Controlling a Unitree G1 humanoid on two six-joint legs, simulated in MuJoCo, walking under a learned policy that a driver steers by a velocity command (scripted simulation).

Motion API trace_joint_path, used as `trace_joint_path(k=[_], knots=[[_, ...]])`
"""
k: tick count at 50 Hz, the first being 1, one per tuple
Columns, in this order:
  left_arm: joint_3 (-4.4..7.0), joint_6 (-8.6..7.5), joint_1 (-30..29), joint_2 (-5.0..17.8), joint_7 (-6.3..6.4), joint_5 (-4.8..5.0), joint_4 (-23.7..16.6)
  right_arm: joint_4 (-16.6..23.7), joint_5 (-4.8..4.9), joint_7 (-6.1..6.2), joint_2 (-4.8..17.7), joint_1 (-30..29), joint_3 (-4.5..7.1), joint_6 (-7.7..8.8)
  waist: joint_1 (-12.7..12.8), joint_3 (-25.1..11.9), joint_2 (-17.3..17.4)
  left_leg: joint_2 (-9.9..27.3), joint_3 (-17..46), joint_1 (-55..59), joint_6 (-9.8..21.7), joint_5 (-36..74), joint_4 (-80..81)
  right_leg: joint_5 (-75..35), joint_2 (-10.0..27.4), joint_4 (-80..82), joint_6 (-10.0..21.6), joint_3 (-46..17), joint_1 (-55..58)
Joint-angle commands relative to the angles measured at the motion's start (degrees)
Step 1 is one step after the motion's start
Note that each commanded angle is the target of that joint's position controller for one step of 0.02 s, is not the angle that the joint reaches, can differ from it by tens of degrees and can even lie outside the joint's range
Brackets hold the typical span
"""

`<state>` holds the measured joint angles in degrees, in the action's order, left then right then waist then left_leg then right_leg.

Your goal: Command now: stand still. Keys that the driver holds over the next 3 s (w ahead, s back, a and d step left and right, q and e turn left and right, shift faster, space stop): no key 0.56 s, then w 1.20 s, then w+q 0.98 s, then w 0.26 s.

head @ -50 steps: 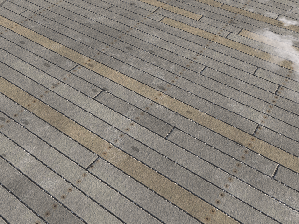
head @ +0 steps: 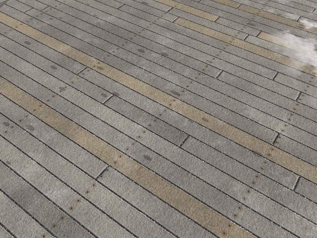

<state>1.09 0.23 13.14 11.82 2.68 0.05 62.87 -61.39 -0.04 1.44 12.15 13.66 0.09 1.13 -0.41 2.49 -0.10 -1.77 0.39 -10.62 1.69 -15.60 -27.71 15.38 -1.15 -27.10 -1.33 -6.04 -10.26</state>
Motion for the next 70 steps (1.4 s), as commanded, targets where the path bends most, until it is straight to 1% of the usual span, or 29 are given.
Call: trace_joint_path(k=[1, 28, 29, 30, 31, 33, 34, 36, 38, 40, 42, 43, 44, 45, 46, 47, 48, 49, 50, 51, 54, 58, 63, 65, 66, 67, 68, 69, 70], knots=[[0.83, -0.25, 2.7, 5.6, 0.24, -0.01, -0.7, 1.3, 0.01, 0.18, 5.8, 2.7, 1.01, 0.36, 0.1, 0.2, 0.3, 3.0, 2.8, -0.6, 0.9, 8.3, 5.5, -9.9, 1.0, 3.5, 1.3, 0.1, -1.2], [0.54, -0.58, 5.6, 4.2, 0.59, 0.08, 0.6, 1.4, 0.15, 0.43, 4.3, 5.7, 1.35, 0.33, 0.1, 1.1, 0.3, 3.1, 3.4, -1.1, 1.5, 6.3, 6.6, -8.1, 1.2, 3.9, 0.8, 0.5, -2.5], [0.33, -0.54, 6.7, 3.3, 0.6, 0.04, 1.2, 0.8, 0.07, 0.51, 3.8, 6.7, 1.23, 0.27, 0.1, -0.3, 0.7, 2.8, 3.4, -0.5, 1.6, -0.2, 7.6, -3.8, 0.5, 3.7, 0.8, 1.4, -1.8], [0.3, -0.51, 6.8, 3.0, 0.69, 0.24, 1.3, 0.7, 0.35, 0.7, 4.6, 7.0, 1.56, 0.1, -0.1, 0.5, 1.7, 2.8, 4.1, -1.2, 2.3, -9.8, 8.7, 2.4, -1.0, 1.8, 1.1, 3.0, -3.1], [0.41, -0.67, 6.4, 3.2, 0.75, 0.48, 0.8, 0.8, 0.84, 0.91, 6.8, 7.4, 2.28, -0.04, -0.5, 1.6, 4.0, 4.2, 6.8, -2.0, 4.0, -20.2, 10.2, 9.6, -2.6, -2.0, 1.6, 5.1, -5.9], [0.28, -2.02, 3.3, 2.9, 0.37, 0.62, -1.5, 0.8, 1.35, 1.03, 10.2, 10.7, 3.5, 0.36, -2.2, 4.5, 9.5, 14.2, 20.9, -1.7, 9.9, -34.9, 17.6, 12.4, -1.9, -12.5, 2.6, 7.1, -14.3], [0.33, -2.97, 1.7, 3.2, -0.05, 0.85, -2.5, 1.2, 1.23, 1.07, 11.3, 10.8, 4.07, 0.84, -2.5, 6.6, 10.0, 19.1, 27.3, -3.7, 12.8, -35.0, 20.8, 10.6, 0.8, -18.3, 3.0, 6.2, -16.6], [0.86, -4.39, 0.6, 3.8, -0.92, 1.4, -3.5, 2.4, 0.58, 0.79, 10.5, 9.5, 4.15, 2.08, -1.8, 8.0, 7.9, 22.3, 30.4, -1.8, 14.4, -28.3, 22.1, 14.0, 4.4, -27.0, 4.1, 3.8, -23.1], [1.19, -5.54, 0.9, 4.1, -1.56, 1.84, -4.0, 4.0, 1.59, 0.48, 9.4, 7.0, 4.02, 2.63, -0.3, 6.3, 5.9, 19.6, 23.7, 0.3, 11.2, -20.1, 21.1, 12.6, 6.2, -20.8, 5.1, 3.8, -22.3], [1.41, -6.27, 2.0, 3.3, -1.92, 1.72, -3.3, 4.9, 2.26, 0.29, 10.2, 5.2, 4.16, 2.33, 1.0, 3.8, 5.9, 14.1, 14.1, -3.5, 8.7, -12.7, 18.6, 7.3, 3.6, -9.6, 4.7, 7.9, -11.1], [2.05, -6.15, 9.2, 2.8, -2.2, 1.54, -0.1, 5.2, 2.65, 0.14, 10.7, 5.5, 4.25, 1.6, 3.8, 1.4, 4.8, 10.4, 9.2, -10.9, 8.0, -13.3, 12.9, -2.0, -0.9, -1.9, 3.2, 12.5, 3.7], [2.46, -5.76, 13.2, 3.1, -2.11, 1.52, 1.3, 5.6, 2.56, 0.03, 9.7, 5.1, 3.9, 1.62, 5.5, 1.1, 3.4, 8.9, 7.9, -14.3, 7.2, -13.3, 8.7, -1.8, -1.2, -0.2, 3.1, 11.9, 8.6], [3.08, -5.68, 18.2, 5.1, -1.85, 1.42, 1.9, 6.5, 2.02, -0.37, 6.6, 3.3, 2.92, 2.1, 7.6, 0.2, -2.8, 5.5, 3.7, -19.8, 4.7, -8.8, -4.1, 3.2, 5.5, 5.0, 5.0, 1.8, 14.4], [4.12, -5.71, 23.7, 11.3, -1.63, 1.22, 1.5, 8.2, 0.94, -0.77, 2.1, 3.1, 1.82, 3.03, 8.1, -2.6, -16.4, 0.8, -3.1, -28.8, 1.3, -11.4, -25.1, 10.7, 18.7, 13.6, 10.4, -19.8, 19.8], [4.22, -6.69, 24.6, 13.5, -2.48, -0.06, 2.1, 9.5, 2.36, -0.75, 2.5, 3.1, 2.07, 3.98, 6.9, -1.7, -17.4, -0.2, 2.4, -36.4, 2.4, -16.0, -37.5, 25.1, 25.8, 20.0, 17.7, -38.2, 17.1], [3.06, -7.57, 17.9, 9.9, -2.84, 0.14, 0.1, 10.5, 3.34, -0.91, 5.6, 0.8, 2.54, 4.72, 4.5, 4.4, -8.8, 4.3, 5.0, -41.5, 3.7, -10.9, -42.9, 28.2, 25.1, 20.2, 16.9, -34.8, 13.4], [2.21, -7.94, 13.3, 7.3, -3.27, 0.34, -1.5, 10.3, 3.02, -1.3, 7.0, 0.3, 2.85, 5.26, 3.0, 5.8, -6.1, 6.2, 4.9, -41.8, 4.3, -4.3, -42.8, 22.0, 21.5, 19.8, 14.3, -26.5, 11.7], [1.84, -7.86, 10.2, 7.0, -3.67, 0.34, -2.8, 9.6, 2.12, -1.3, 7.1, 0.8, 3.18, 5.51, 1.7, 4.8, -4.3, 7.6, 4.3, -39.4, 4.3, 0.4, -40.1, 13.5, 18.5, 19.9, 12.2, -19.8, 10.4], [1.42, -7.55, 9.5, 5.7, -3.81, 0.34, -3.3, 9.4, 1.4, -1.35, 8.3, 0.2, 3.76, 5.52, 1.4, 4.5, -3.8, 8.5, 3.6, -37.4, 3.8, 3.6, -36.6, 5.0, 15.8, 20.1, 10.3, -13.7, 9.9], [1.17, -7.21, 10.9, 5.3, -3.68, 0.01, -3.0, 9.3, 1.33, -1.68, 7.5, 0.0, 3.8, 5.33, 1.4, 3.8, -5.4, 9.0, 2.6, -35.0, 3.2, 6.0, -34.4, -1.4, 14.6, 20.2, 9.7, -9.7, 9.2], [1.16, -6.6, 15.5, 6.0, -2.71, -0.43, -2.2, 10.6, 1.08, -2.09, 5.3, -4.0, 3.48, 4.49, 2.4, 3.1, -4.1, 8.6, 0.1, -35.6, 0.8, 10.5, -29.2, -16.0, 12.7, 20.2, 10.7, -3.5, 10.2], [1.34, -6.02, 16.5, 7.6, -1.6, -0.21, -3.2, 14.8, 1.36, -2.49, 3.4, -15.1, 2.41, 4.55, 4.5, 4.9, -3.9, 6.5, -2.4, -31.5, -0.5, 17.8, -13.1, -18.4, 11.4, 22.3, 10.7, 0.8, 7.0], [1.94, -5.57, 19.2, 8.0, -1.3, 0.78, -2.4, 18.0, 1.86, -3.95, 4.1, -22.0, 2.01, 5.05, 4.6, 6.9, -4.4, 4.9, -2.6, -29.3, 1.6, 18.9, -3.8, -22.0, 14.4, 21.2, 10.8, 2.4, 13.0], [2.48, -5.11, 17.9, 9.0, -1.2, 0.7, -2.8, 18.4, 1.8, -4.47, 5.6, -20.9, 2.51, 5.48, 2.5, 4.9, -5.1, 3.6, -3.0, -25.5, 3.3, 16.0, -2.0, -32.6, 15.5, 17.1, 9.9, 3.3, 16.8], [2.83, -4.82, 17.0, 9.9, -1.16, 0.45, -3.2, 17.9, 1.74, -4.44, 7.0, -18.2, 3.18, 5.55, 0.5, 2.0, -6.4, 1.9, -3.9, -20.7, 4.2, 14.0, -2.3, -43.4, 15.7, 13.1, 9.3, 3.6, 18.4], [3.12, -4.32, 16.1, 10.6, -1.17, 0.09, -3.6, 16.5, 1.8, -4.18, 9.0, -12.2, 4.23, 5.49, -2.7, -2.6, -7.9, -0.2, -5.3, -12.8, 5.4, 12.3, -3.0, -54.3, 15.1, 5.8, 8.6, 4.5, 18.9], [2.94, -3.88, 14.8, 10.3, -1.3, -0.21, -4.3, 13.4, 2.0, -3.71, 11.5, -2.0, 5.59, 5.23, -7.7, -8.6, -7.9, -0.8, -5.5, 0.8, 7.1, 13.5, -2.3, -57.3, 12.7, -6.0, 7.0, 6.2, 14.8], [2.09, -3.95, 14.6, 8.5, -1.55, -0.95, -5.9, 11.2, 1.16, -3.01, 15.4, 8.7, 6.66, 4.82, -10.9, -16.9, -2.5, 10.2, 7.3, 20.5, 10.7, 11.2, -4.3, -39.1, 9.7, -24.0, 5.5, 7.1, -0.1], [-0.4, -5.31, 23.1, -1.3, -2.56, -0.28, -5.8, 9.4, 0.18, -3.46, 17.9, 12.7, 7.03, 4.67, -5.4, -27.1, 14.5, 24.5, 38.2, 38.2, 20.7, -4.7, 4.2, 9.5, -2.4, -45.1, 2.3, 4.0, -21.2]])
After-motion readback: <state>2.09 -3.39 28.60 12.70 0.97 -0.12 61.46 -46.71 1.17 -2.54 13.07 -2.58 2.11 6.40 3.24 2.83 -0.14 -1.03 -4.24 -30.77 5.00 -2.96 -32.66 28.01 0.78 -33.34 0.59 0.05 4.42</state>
